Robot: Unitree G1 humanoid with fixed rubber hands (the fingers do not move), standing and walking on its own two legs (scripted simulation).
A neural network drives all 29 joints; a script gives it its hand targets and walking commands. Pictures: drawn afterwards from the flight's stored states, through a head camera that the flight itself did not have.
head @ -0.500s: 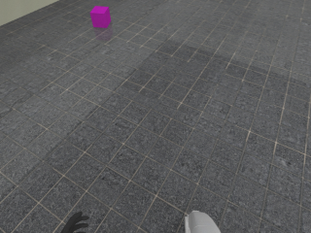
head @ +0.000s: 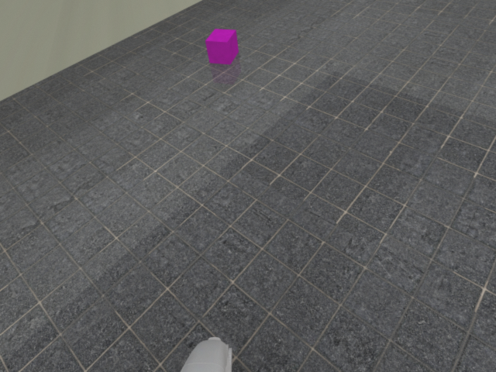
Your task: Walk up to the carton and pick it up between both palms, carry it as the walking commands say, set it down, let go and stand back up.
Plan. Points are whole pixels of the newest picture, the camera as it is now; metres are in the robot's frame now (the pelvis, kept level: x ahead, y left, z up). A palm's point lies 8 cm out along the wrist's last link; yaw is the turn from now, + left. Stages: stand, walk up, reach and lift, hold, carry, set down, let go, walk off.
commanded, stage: walk up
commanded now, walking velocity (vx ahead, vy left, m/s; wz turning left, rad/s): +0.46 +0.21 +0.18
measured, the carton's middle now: (222, 46) +2.48 +0.40 -0.69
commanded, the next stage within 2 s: none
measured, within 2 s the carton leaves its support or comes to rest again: neither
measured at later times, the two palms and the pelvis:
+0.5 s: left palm (116, 256) +0.35 +0.35 -0.12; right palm (364, 329) +0.21 -0.16 -0.11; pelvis +0.25 +0.10 +0.01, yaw +5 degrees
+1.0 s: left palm (139, 216) +0.46 +0.32 -0.12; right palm (345, 178) +0.57 -0.19 -0.14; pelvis +0.51 +0.07 +0.00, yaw +3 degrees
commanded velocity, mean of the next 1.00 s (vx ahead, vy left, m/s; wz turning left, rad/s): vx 0.48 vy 0.14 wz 0.05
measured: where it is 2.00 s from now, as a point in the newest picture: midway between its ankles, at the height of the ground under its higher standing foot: (239, 197)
